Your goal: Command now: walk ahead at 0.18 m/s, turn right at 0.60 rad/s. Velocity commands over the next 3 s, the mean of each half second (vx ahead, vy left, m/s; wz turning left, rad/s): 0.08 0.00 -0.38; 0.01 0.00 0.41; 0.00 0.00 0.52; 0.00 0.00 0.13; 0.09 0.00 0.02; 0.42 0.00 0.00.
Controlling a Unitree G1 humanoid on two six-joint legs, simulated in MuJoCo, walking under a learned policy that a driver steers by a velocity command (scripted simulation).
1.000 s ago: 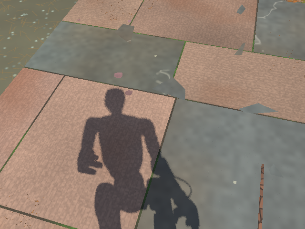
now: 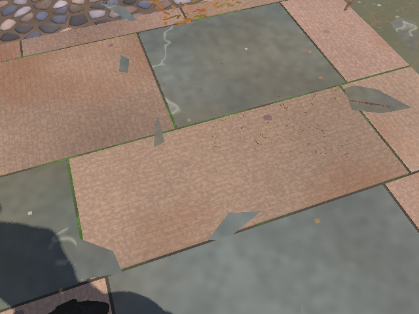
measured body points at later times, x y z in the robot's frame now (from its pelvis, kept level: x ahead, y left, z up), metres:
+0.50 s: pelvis +0.08 +0.01 +0.02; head +0.09 +0.00 +0.47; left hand +0.23 +0.24 -0.10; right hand +0.13 -0.27 -0.11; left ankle +0.10 +0.13 -0.71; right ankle +0.12 -0.06 -0.72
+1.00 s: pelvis +0.08 -0.01 +0.02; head +0.12 -0.03 +0.47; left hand +0.18 +0.28 -0.07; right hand +0.21 -0.29 -0.11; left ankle +0.06 +0.11 -0.66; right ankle +0.08 -0.10 -0.72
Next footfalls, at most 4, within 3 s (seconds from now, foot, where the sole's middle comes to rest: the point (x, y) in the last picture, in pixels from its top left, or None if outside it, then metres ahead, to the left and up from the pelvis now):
0.54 left None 0.13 0.12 -0.76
0.90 right None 0.12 -0.10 -0.76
1.34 left None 0.07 0.11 -0.76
1.78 right None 0.15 -0.07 -0.76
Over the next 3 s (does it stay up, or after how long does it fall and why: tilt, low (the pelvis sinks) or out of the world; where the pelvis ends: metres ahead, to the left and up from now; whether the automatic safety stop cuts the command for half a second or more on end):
stays up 0.29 0.15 0.01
